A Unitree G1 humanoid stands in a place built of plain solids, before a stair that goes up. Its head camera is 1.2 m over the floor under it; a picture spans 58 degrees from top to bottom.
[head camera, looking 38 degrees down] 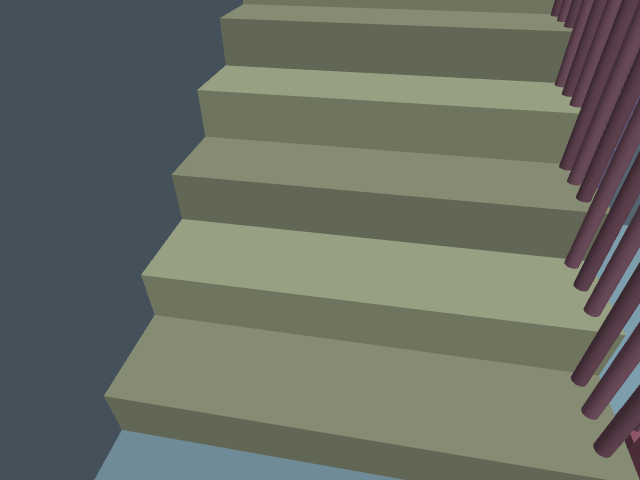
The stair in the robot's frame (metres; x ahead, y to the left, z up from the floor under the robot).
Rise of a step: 0.17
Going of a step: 0.29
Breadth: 1.31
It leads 10 degrees to the right of straight ahead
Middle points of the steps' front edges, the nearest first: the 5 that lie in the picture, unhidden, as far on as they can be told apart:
0.54 -0.07 0.17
0.82 -0.12 0.34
1.10 -0.17 0.52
1.39 -0.22 0.69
1.67 -0.27 0.86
